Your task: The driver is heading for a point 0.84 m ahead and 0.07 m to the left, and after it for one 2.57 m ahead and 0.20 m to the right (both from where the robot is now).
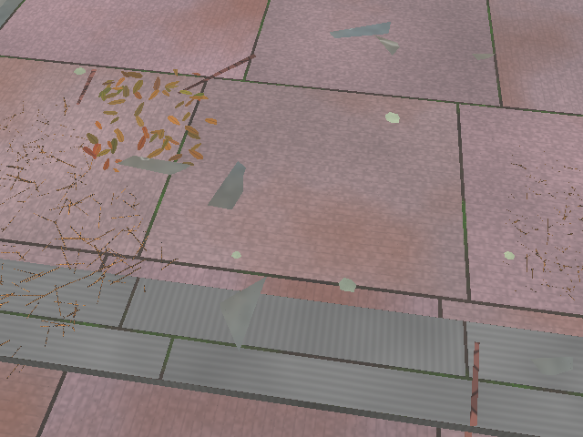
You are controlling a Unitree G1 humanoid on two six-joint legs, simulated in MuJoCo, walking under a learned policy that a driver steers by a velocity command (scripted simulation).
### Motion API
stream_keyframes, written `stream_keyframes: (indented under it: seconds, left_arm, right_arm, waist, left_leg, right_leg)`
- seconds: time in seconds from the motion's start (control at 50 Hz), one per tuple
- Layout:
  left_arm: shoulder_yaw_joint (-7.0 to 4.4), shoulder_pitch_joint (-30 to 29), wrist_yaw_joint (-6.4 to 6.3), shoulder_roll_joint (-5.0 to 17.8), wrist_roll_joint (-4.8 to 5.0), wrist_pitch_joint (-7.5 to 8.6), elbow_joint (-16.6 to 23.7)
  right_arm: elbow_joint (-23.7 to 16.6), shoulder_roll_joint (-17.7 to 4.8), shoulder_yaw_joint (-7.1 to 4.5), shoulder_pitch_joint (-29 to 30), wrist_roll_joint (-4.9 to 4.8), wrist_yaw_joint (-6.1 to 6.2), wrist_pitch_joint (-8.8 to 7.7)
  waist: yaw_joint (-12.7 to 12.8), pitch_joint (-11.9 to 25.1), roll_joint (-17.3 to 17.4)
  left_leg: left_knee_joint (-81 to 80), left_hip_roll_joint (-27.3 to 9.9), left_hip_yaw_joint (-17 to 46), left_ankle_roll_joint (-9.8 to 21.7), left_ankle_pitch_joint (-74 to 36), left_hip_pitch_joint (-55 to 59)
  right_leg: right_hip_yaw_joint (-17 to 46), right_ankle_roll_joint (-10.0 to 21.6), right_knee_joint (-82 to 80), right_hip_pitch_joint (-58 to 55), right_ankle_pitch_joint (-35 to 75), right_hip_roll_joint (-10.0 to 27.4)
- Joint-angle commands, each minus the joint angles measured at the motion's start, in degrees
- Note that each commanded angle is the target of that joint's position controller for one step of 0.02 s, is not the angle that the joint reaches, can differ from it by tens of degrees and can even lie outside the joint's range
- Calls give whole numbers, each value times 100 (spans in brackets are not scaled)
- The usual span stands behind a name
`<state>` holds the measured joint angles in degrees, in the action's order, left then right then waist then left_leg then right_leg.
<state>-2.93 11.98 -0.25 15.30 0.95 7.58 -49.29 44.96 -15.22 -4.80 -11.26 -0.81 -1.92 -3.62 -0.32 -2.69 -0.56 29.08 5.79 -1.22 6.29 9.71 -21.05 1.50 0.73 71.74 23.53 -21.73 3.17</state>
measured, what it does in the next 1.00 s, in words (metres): climbs, turning left: right foot, then left foot 0.04 m higher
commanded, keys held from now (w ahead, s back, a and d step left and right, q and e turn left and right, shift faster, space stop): w+q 0.30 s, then w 0.70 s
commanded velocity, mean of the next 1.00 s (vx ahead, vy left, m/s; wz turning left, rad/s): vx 0.50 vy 0.00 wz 0.31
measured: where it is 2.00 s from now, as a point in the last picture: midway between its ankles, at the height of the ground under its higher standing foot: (255, 289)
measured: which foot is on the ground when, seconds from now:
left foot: down 0.00-0.38, up 0.40-0.78, down 0.80-1.00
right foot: up 0.00-0.34, down 0.36-0.88, up 0.90-1.00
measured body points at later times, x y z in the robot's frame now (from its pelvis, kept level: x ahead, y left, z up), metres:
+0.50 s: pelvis +0.28 -0.04 +0.01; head +0.30 -0.04 +0.45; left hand +0.34 +0.25 -0.10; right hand +0.44 -0.28 -0.12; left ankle +0.18 +0.07 -0.63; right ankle +0.35 -0.13 -0.73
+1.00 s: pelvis +0.51 +0.08 +0.04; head +0.52 +0.10 +0.49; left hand +0.50 +0.36 -0.09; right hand +0.70 -0.13 -0.07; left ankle +0.53 +0.20 -0.69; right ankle +0.48 -0.07 -0.61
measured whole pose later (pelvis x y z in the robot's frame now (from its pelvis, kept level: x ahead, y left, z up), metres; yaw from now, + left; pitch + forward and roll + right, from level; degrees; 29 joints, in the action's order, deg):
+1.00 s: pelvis +0.51 +0.08 +0.04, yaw +16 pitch +1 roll +2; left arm -2.7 17.6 0.6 16.0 1.9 3.6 -49.1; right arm 43.3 -12.6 -3.4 -11.5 -0.3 -1.1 -4.0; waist -0.5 -0.8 -3.3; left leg 27.5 2.2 -3.5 -1.7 21.2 -18.3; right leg 1.5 2.2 66.7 25.4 -21.4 4.7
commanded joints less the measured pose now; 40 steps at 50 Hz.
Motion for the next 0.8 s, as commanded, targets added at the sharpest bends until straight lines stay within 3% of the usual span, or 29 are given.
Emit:
stream_keyframes:
  seconds: [0.02, 0.06, 0.1, 0.16, 0.24, 0.3, 0.32, 0.34, 0.36, 0.38, 0.4, 0.42, 0.44, 0.46, 0.48, 0.52, 0.56, 0.62, 0.68, 0.76, 0.8]
  left_arm:
    - [-204, 54, -23, 662, -128, 16, 520]
    - [-180, -74, -43, 519, -191, -82, 629]
    - [-145, -546, -71, 438, -214, -113, 814]
    - [-77, -1189, -35, 291, -168, -88, 1013]
    - [-85, -1646, 59, 427, -64, -41, 1232]
    - [-155, -1555, 138, 623, -68, 61, 1293]
    - [-192, -1223, 142, 679, -83, 92, 1207]
    - [-262, -668, 123, 789, -141, 124, 1057]
    - [-338, 229, 90, 1028, -239, 140, 932]
    - [-485, 1111, 73, 1537, -337, 78, 724]
    - [-438, 1230, 133, 1235, -157, 37, 591]
    - [-322, 923, 129, 792, -55, -2, 662]
    - [-245, 549, 118, 601, -76, -71, 744]
    - [-191, 280, 128, 496, -131, -114, 742]
    - [-137, 154, 132, 401, -174, -112, 738]
    - [-122, 195, 150, 394, -156, -97, 644]
    - [-162, 338, 134, 574, -126, -77, 533]
    - [-182, 599, 77, 693, -117, -147, 410]
    - [-161, 957, 47, 733, -53, -249, 300]
    - [-180, 1346, 26, 952, -6, -397, 140]
    - [-191, 1234, -9, 1045, 43, -453, 100]
  right_arm:
    - [-445, -527, -98, -24, 6, 59, -107]
    - [-446, -729, -143, -152, 1, 128, -128]
    - [-430, -878, -184, -344, -16, 207, -112]
    - [-412, -883, -187, -599, -58, 261, -44]
    - [-340, -823, -165, -919, -85, 276, 30]
    - [-366, -853, -171, -885, -71, 332, 82]
    - [-388, -833, -160, -784, -46, 341, 97]
    - [-425, -697, -108, -711, -28, 335, 88]
    - [-514, -416, 6, -621, 37, 301, 57]
    - [-544, -66, 109, -1424, -66, 297, -11]
    - [-444, -320, 116, -1712, -152, 294, -54]
    - [-419, -719, 24, -1246, -174, 277, -44]
    - [-532, -751, 24, -714, -98, 268, -38]
    - [-638, -674, 23, -378, -3, 247, -58]
    - [-655, -608, 7, -347, 33, 228, -53]
    - [-588, -362, 56, -584, 6, 191, -20]
    - [-676, -249, 106, -404, 44, 198, -4]
    - [-782, -80, 199, 64, 90, 196, -16]
    - [-928, 21, 254, 679, 41, 144, -19]
    - [-1159, -45, 253, 1284, -53, 47, -70]
    - [-1152, -221, 172, 962, -37, 21, -107]
  waist:
    - [176, 623, 24]
    - [204, 504, 79]
    - [72, 371, 187]
    - [-201, 334, 438]
    - [-412, 331, 615]
    - [-266, 366, 769]
    - [-75, 463, 872]
    - [198, 747, 871]
    - [611, 1450, 598]
    - [474, 2270, -963]
    - [427, 2178, -1532]
    - [506, 1267, -860]
    - [458, 707, -378]
    - [326, 283, -197]
    - [153, 169, -270]
    - [10, 238, -496]
    - [8, 208, -462]
    - [160, 271, -385]
    - [410, 96, -420]
    - [576, -150, -562]
    - [222, 20, -695]
  left_leg:
    - [-1577, -1566, 2195, 1179, -1404, 1304]
    - [-1680, -1449, 1870, 1193, -1860, 883]
    - [-1691, -1270, 1629, 1075, -1908, 696]
    - [-1520, -977, 1441, 764, -1416, 603]
    - [-1135, -1221, 2006, 638, -835, 1095]
    - [-662, -1385, 2518, 517, -776, 1512]
    - [-426, -1357, 2500, 444, -1106, 1537]
    - [107, -1105, 2330, 300, -1699, 1437]
    - [1444, -814, 1958, 86, -1520, 860]
    - [3515, 21, 1254, -382, 440, -1086]
    - [4395, -76, 1341, -443, 2363, -2111]
    - [4898, -362, 1392, -461, 1992, -2540]
    - [4855, -596, 1123, -456, 1537, -2511]
    - [4521, -751, 983, -455, 1218, -2404]
    - [4234, -951, 895, -446, 992, -2154]
    - [4031, -1061, 650, -490, 779, -1849]
    - [3643, -1148, 513, -586, 505, -2010]
    - [2707, -1191, 290, -692, -200, -1968]
    - [1710, -1079, 87, -682, -617, -1842]
    - [772, -814, -187, -581, -220, -1453]
    - [462, -643, -273, -371, 5, -779]
  right_leg:
    - [337, -84, -539, 1219, 344, 419]
    - [193, -271, -1095, 1156, 642, 371]
    - [94, -408, -1925, 1226, 1285, 243]
    - [42, -407, -3312, 898, 2341, -65]
    - [157, -328, -4000, 794, 2403, -267]
    - [244, -136, -4425, 460, 1872, -355]
    - [120, -26, -4557, 47, 1837, -394]
    - [23, 146, -4760, -789, 1954, -396]
    - [633, 513, -4565, -2227, 2025, 319]
    - [2989, 1474, -4748, -4345, 1419, 1632]
    - [4537, 1724, -5375, -4472, 138, 2146]
    - [3949, 1507, -5483, -3763, -552, 1950]
    - [3101, 1306, -5579, -2954, -356, 1664]
    - [2567, 1236, -5769, -2215, 124, 1397]
    - [2163, 1157, -5918, -1788, 555, 1176]
    - [1664, 1195, -6107, -1451, 1215, 958]
    - [1264, 1288, -6208, -1416, 2008, 946]
    - [745, 1240, -6233, -1545, 2615, 873]
    - [524, 1109, -6258, -1664, 2353, 828]
    - [644, 1061, -6289, -1955, 2146, 1098]
    - [594, 923, -6011, -2085, 2876, 1242]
